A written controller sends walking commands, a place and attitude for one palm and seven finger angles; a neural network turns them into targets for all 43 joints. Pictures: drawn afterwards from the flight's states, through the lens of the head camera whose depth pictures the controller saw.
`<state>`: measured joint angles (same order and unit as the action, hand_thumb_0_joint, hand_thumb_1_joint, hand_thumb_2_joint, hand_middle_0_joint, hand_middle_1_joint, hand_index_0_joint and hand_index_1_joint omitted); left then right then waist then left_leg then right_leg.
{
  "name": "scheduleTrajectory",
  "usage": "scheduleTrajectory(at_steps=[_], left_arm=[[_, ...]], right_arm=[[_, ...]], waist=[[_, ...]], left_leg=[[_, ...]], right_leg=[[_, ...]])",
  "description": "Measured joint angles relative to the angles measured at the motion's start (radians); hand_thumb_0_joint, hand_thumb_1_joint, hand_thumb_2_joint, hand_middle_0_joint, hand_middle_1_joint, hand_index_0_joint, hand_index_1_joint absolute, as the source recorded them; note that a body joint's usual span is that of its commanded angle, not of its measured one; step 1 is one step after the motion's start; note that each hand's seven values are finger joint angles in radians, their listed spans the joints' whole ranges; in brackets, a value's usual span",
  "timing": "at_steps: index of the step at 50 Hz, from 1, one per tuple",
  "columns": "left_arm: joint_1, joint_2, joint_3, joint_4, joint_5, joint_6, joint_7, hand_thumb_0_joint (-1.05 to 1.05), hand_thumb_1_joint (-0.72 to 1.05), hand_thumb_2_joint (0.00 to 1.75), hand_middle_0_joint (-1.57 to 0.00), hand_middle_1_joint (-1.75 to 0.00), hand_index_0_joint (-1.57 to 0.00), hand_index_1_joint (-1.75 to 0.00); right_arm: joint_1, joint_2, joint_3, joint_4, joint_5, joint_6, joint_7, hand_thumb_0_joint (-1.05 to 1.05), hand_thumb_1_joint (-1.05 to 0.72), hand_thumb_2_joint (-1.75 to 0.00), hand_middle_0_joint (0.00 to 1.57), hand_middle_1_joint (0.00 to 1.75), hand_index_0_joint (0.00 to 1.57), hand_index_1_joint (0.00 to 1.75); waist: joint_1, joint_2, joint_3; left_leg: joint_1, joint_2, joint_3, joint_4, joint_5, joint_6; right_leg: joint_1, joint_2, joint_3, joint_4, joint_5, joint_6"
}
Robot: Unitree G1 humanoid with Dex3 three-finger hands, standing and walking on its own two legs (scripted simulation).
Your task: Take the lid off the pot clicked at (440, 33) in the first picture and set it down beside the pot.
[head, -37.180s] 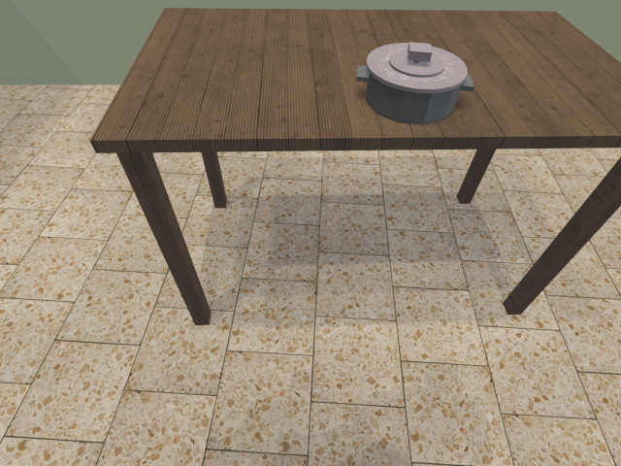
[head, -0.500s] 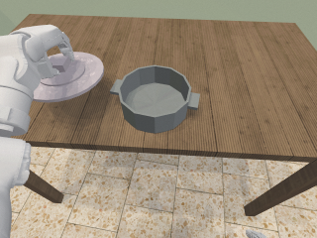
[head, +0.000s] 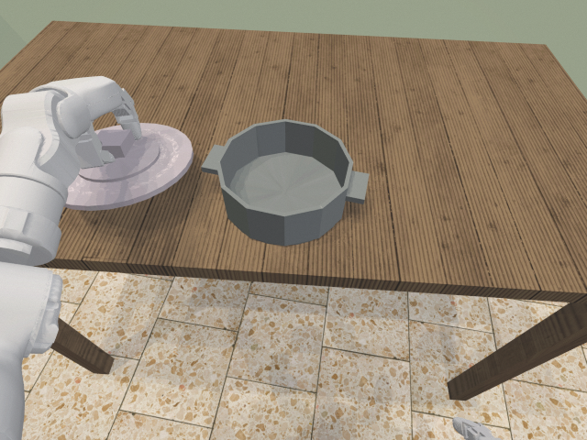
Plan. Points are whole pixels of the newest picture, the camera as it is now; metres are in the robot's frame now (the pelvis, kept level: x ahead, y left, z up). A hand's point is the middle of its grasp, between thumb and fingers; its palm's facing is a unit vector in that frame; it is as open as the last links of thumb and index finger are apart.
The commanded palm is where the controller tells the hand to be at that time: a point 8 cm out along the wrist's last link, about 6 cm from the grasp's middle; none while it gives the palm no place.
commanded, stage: lower the lid onto the table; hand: left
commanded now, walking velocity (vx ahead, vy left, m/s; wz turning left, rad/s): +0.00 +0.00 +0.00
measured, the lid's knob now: (112, 143) +0.48 +0.26 +0.14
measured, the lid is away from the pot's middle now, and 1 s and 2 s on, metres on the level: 0.24 0.23 0.24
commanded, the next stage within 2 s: open the fingers wide in 0.92 s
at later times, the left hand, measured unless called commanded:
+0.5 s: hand (118, 156) +0.47 +0.25 +0.13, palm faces -0.43 -0.10 -0.90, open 8.1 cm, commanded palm +0.46 +0.25 +0.21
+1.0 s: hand (117, 167) +0.46 +0.25 +0.11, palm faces -0.43 -0.11 -0.89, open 8.0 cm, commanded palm +0.47 +0.25 +0.17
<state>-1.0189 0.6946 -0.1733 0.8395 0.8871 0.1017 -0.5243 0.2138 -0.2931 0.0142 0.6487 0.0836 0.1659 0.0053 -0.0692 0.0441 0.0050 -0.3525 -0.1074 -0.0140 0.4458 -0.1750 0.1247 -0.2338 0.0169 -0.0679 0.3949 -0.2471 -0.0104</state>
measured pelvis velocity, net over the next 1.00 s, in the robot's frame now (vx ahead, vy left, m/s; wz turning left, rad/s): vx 0.00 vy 0.00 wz -0.02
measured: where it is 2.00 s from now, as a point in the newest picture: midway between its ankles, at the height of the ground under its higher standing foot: outside the picture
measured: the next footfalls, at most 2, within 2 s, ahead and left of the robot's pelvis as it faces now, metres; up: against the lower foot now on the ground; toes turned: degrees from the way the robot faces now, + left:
none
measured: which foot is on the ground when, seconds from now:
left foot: down 0.00-1.00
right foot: down 0.00-1.00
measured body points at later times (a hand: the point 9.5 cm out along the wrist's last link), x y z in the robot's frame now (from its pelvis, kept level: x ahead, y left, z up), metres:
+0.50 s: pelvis +0.00 +0.00 +0.00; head +0.06 +0.00 +0.44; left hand +0.48 +0.25 +0.18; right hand +0.07 -0.27 -0.12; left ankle +0.02 +0.03 -0.74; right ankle -0.03 -0.12 -0.74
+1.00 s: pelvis +0.00 +0.00 -0.01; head +0.06 +0.00 +0.44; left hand +0.48 +0.26 +0.16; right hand +0.06 -0.28 -0.13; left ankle +0.02 +0.03 -0.74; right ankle -0.03 -0.12 -0.74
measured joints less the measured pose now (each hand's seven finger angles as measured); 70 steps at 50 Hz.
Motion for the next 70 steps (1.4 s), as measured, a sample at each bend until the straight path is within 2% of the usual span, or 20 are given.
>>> scheduleTrajectory(at_steps=[10,22,25,27,30,35,52,55,60,70], left_arm=[[0.011,0.009,0.013,0.03,0.003,-0.036,0.013,0.0,0.14,1.04,-1.0,-0.93,-0.67,-0.72],[0.024,-0.008,0.019,0.066,0.009,-0.068,0.033,0.0,0.15,1.04,-1.0,-0.94,-0.66,-0.72],[0.028,-0.007,0.041,0.089,0.012,-0.082,0.037,0.0,0.15,1.04,-1.0,-0.94,-0.66,-0.72],[0.023,-0.007,0.026,0.101,0.016,-0.082,0.042,0.0,0.15,1.04,-1.0,-0.94,-0.66,-0.72],[0.019,-0.007,0.043,0.125,0.022,-0.097,0.053,0.0,0.15,1.03,-1.01,-0.94,-0.66,-0.73],[0.002,-0.006,0.029,0.159,0.03,-0.104,0.063,0.01,0.15,1.03,-1.01,-0.95,-0.67,-0.73],[0.021,0.001,0.048,0.201,0.015,-0.138,0.101,0.01,0.16,1.04,-1.03,-0.96,-0.65,-0.74],[0.045,0.017,0.059,0.167,0.044,-0.184,0.117,0.01,0.17,1.05,-1.03,-0.96,-0.65,-0.73],[0.058,0.031,0.073,0.149,0.042,-0.224,0.146,0.01,0.18,1.07,-1.02,-0.96,-0.64,-0.72],[0.078,0.038,0.089,0.146,0.033,-0.221,0.16,0.02,0.19,1.05,-0.92,-0.91,-0.63,-0.72]], right_arm=[[0.02,-0.003,-0.006,0.005,-0.002,0.007,-0.002,0.01,-0.91,-0.9,0.2,0.3,0.2,0.3],[0.044,-0.001,-0.012,0.013,-0.004,0.018,-0.001,0.01,-0.91,-0.9,0.2,0.3,0.2,0.3],[0.043,0.001,-0.008,0.013,-0.004,0.019,-0.001,0.01,-0.91,-0.9,0.2,0.3,0.2,0.3],[0.046,0.003,-0.009,0.01,-0.003,0.019,-0.002,0.01,-0.91,-0.9,0.2,0.3,0.2,0.3],[0.046,0.003,-0.007,0.011,-0.004,0.02,-0.004,0.01,-0.91,-0.9,0.2,0.3,0.2,0.3],[0.053,0.002,-0.011,0.012,-0.003,0.025,-0.006,0.01,-0.91,-0.9,0.2,0.3,0.21,0.3],[0.051,0.002,-0.003,0.009,0.002,0.048,-0.007,0.01,-0.91,-0.9,0.2,0.3,0.2,0.3],[0.05,0.005,0.0,-0.001,-0.003,0.065,-0.017,0.01,-0.91,-0.9,0.2,0.3,0.21,0.3],[0.053,0.008,-0.001,-0.005,-0.003,0.089,-0.027,0.0,-0.91,-0.9,0.2,0.3,0.21,0.3],[0.062,0.009,0.0,0.004,0.0,0.1,-0.028,0.0,-0.91,-0.9,0.2,0.3,0.21,0.3]], waist=[[-0.014,-0.005,0.0],[-0.025,0.002,-0.006],[-0.029,0.0,-0.007],[-0.031,-0.001,-0.008],[-0.032,-0.002,-0.011],[-0.03,-0.003,-0.017],[-0.031,-0.005,-0.04],[-0.028,-0.008,-0.047],[-0.022,-0.013,-0.044],[-0.024,-0.007,-0.046]], left_leg=[[-0.014,0.004,0.002,0.013,-0.009,-0.002],[-0.032,0.005,0.008,0.024,-0.017,0.0],[-0.036,0.007,0.013,0.029,-0.021,0.0],[-0.04,0.008,0.013,0.034,-0.024,-0.001],[-0.048,0.009,0.014,0.042,-0.028,-0.001],[-0.063,0.009,0.012,0.055,-0.034,-0.002],[-0.099,0.016,0.015,0.101,-0.054,-0.004],[-0.114,0.021,0.023,0.112,-0.059,-0.004],[-0.133,0.024,0.027,0.122,-0.06,-0.005],[-0.13,0.027,0.028,0.112,-0.055,-0.005]], right_leg=[[-0.011,0.004,0.003,0.005,-0.003,-0.001],[-0.031,0.005,0.01,0.016,-0.01,0.0],[-0.036,0.006,0.014,0.023,-0.013,0.002],[-0.041,0.007,0.014,0.027,-0.015,0.001],[-0.048,0.008,0.016,0.034,-0.018,0.001],[-0.063,0.008,0.014,0.047,-0.025,-0.001],[-0.098,0.015,0.015,0.09,-0.043,-0.001],[-0.117,0.019,0.023,0.104,-0.046,-0.002],[-0.138,0.021,0.026,0.117,-0.047,-0.004],[-0.135,0.024,0.029,0.103,-0.039,-0.004]])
